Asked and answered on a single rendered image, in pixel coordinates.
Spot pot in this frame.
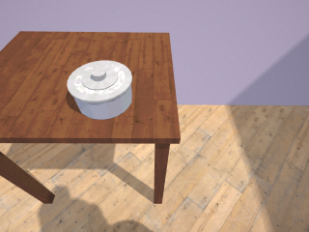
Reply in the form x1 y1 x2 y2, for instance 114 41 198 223
74 85 132 120

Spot table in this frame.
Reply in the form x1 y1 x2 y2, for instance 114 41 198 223
0 31 181 204

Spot lid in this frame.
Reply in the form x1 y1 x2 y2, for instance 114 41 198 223
67 60 132 103

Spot knob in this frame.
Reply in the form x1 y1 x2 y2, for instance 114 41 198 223
91 68 106 80

